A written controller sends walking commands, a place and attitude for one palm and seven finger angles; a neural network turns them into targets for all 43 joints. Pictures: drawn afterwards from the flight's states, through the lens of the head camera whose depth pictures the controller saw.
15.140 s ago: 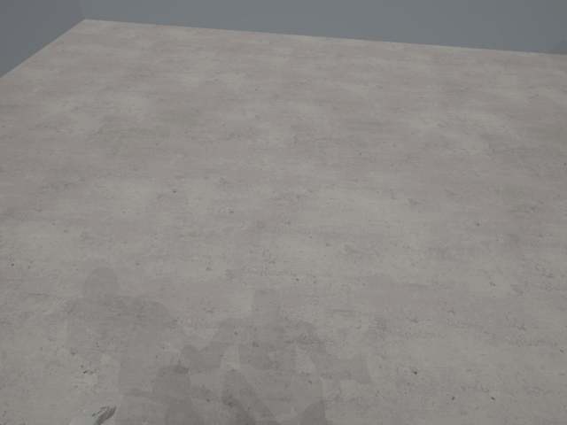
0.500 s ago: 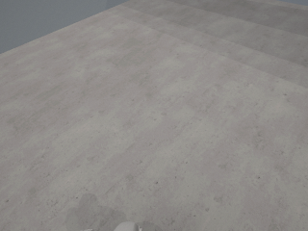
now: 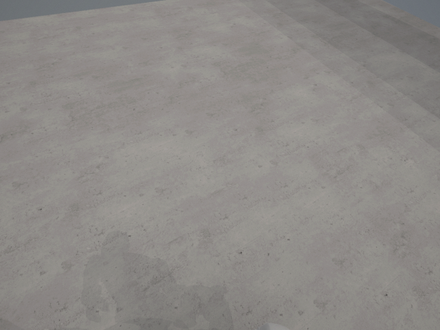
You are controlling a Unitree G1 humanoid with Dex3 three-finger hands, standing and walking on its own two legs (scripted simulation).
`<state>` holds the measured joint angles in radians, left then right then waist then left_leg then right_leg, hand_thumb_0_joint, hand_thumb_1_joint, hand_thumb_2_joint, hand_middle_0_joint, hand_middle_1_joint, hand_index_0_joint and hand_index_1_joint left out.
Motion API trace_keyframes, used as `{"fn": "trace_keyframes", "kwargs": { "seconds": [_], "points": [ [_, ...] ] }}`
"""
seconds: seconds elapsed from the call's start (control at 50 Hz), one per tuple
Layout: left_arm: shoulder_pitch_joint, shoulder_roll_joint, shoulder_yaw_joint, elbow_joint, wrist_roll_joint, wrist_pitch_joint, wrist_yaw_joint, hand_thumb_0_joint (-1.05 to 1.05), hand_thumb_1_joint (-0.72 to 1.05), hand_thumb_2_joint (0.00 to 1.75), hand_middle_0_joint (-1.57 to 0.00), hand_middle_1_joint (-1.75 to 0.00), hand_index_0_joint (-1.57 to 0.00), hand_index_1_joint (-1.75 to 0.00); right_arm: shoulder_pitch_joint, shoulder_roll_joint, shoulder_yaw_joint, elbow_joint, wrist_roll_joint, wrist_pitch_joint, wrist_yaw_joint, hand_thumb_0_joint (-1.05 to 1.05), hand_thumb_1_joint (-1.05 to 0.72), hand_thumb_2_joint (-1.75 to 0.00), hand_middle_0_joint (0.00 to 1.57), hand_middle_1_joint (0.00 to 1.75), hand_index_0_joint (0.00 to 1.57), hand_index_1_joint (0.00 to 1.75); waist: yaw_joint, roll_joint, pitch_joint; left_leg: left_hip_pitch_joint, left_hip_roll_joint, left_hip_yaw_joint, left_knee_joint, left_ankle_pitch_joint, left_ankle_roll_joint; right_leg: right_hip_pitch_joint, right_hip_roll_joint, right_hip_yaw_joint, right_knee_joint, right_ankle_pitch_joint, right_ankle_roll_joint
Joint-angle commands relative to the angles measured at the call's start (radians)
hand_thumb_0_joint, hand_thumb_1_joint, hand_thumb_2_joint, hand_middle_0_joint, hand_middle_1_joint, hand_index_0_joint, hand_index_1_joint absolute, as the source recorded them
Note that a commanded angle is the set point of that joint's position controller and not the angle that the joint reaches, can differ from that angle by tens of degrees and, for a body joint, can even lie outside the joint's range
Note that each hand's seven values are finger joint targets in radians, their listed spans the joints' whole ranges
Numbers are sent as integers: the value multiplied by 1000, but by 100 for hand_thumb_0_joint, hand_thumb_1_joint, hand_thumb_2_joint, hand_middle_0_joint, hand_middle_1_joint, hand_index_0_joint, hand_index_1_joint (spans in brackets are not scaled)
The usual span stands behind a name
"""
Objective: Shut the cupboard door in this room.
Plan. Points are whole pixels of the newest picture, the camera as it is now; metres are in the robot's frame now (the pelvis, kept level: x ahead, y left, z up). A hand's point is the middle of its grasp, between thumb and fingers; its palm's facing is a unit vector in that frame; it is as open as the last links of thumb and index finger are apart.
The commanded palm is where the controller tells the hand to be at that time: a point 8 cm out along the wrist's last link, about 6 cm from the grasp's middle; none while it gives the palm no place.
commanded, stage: turn or walk to find it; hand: left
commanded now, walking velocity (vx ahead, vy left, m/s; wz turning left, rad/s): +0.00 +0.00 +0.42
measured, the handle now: out of the picture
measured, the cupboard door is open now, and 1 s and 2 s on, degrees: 75 75 75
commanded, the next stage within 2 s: stand and wait in 1.72 s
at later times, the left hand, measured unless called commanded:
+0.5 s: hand out of the picture +0.02 +0.15 -0.15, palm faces +0.22 -0.94 -0.27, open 7.4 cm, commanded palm none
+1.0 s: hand out of the picture -0.09 +0.22 -0.17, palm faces +0.44 -0.87 -0.23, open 7.4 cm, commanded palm none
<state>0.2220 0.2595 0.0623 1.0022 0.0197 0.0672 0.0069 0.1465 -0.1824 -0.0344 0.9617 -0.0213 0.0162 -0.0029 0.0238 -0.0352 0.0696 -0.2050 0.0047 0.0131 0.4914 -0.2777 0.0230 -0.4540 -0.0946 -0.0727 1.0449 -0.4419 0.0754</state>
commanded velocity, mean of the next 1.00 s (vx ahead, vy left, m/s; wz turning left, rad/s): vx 0.00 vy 0.00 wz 0.42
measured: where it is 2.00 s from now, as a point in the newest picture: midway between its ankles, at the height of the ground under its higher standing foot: outside the picture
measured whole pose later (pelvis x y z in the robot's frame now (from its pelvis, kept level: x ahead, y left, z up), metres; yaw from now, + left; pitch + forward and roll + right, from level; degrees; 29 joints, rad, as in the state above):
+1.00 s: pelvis -0.06 +0.00 +0.01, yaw +24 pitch -1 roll -2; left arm 0.18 0.26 0.06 0.99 0.02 0.06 0.01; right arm 0.18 -0.17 -0.03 0.97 -0.02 0.01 0.00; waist 0.01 -0.03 0.07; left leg -0.19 -0.02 0.01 0.43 -0.22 0.05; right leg -0.47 -0.09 -0.03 1.11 -0.37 0.10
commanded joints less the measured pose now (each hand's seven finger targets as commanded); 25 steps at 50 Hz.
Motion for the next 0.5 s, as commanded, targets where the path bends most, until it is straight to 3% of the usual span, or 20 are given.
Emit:
{"fn": "trace_keyframes", "kwargs": {
  "seconds": [0.0,0.08,0.14,0.18,0.2,0.22,0.24,0.26,0.28,0.3,0.34,0.38,0.48],
  "points": [
    [-40,50,8,-94,-9,-38,5,0,90,90,-20,-30,-20,-30,73,-212,-55,-34,3,-13,-20,0,-90,-90,20,30,20,30,-45,165,-101,166,234,-198,-119,629,136,-86,1,34,-18,18,17],
    [-84,37,3,-121,-12,-38,10,0,90,90,-20,-30,-20,-30,82,-213,-63,-36,-3,-5,-17,0,-90,-90,20,30,20,30,-57,192,-87,118,235,-253,-111,590,147,-21,18,36,-158,-21,13],
    [-56,38,2,-119,-17,-47,11,0,90,90,-20,-30,-20,-30,56,-217,-68,-46,-5,1,-13,0,-90,-90,20,30,20,30,-44,218,-88,48,211,-288,-80,576,131,105,49,15,-340,17,2],
    [10,42,6,-102,-17,-56,12,0,90,90,-20,-30,-20,-30,32,-214,-71,-55,0,3,-11,0,-90,-90,20,30,20,30,-6,201,-114,-20,177,-282,-36,478,98,235,58,0,-508,168,-3],
    [47,63,11,-94,-13,-65,15,0,90,90,-20,-30,-20,-30,30,-192,-70,-58,6,3,-9,0,-90,-90,20,30,20,30,11,146,-128,-93,133,-266,18,360,58,346,30,19,-635,270,-9],
    [81,132,25,-89,0,-77,22,0,90,90,-20,-30,-20,-30,51,-138,-61,-67,14,1,-3,0,-90,-90,20,30,20,30,22,-49,-160,-248,42,-171,161,107,-4,498,-147,178,-705,333,-55],
    [91,211,42,-95,8,-80,27,0,90,90,-20,-30,-20,-30,31,-94,-54,-99,13,5,-2,0,-90,-90,20,30,20,30,37,-261,-122,-378,-71,-56,391,-304,-56,483,-376,394,-736,491,-173],
    [86,199,33,-108,-1,-74,29,0,90,90,-20,-30,-20,-30,13,-140,-66,-98,8,18,-4,0,-90,-90,20,30,20,30,39,-164,-115,-333,-31,-106,555,-328,-46,347,-403,362,-748,477,-235],
    [16,162,36,-121,-3,-78,32,0,90,90,-20,-30,-20,-30,41,-150,-73,-71,3,33,1,0,-90,-90,20,30,20,30,5,-194,-71,-321,-9,-135,652,-263,-45,244,-352,325,-792,294,-227],
    [-41,141,30,-140,-4,-72,29,0,90,90,-20,-30,-20,-30,49,-145,-78,-50,1,41,7,0,-90,-90,20,30,20,30,-15,-142,-11,-327,0,-120,721,-203,-48,185,-307,281,-814,161,-203],
    [-95,89,14,-154,-5,-74,27,0,90,90,-20,-30,-20,-30,100,-131,-75,-18,-3,42,18,0,-90,-90,20,30,20,30,-51,-105,-5,-329,19,-87,748,-108,-62,194,-230,147,-784,218,-164],
    [-74,85,11,-154,-3,-81,26,0,90,90,-20,-30,-20,-30,123,-124,-70,-9,-2,45,20,0,-90,-90,20,30,20,30,-47,-132,-27,-329,19,-66,746,-64,-79,235,-208,81,-774,265,-155],
    [16,107,19,-121,4,-79,28,0,90,90,-20,-30,-20,-30,52,-114,-59,-26,1,43,20,0,-90,-90,20,30,20,30,0,-125,-37,-313,40,-24,574,-122,-97,311,-246,63,-754,338,-188]
  ]
}}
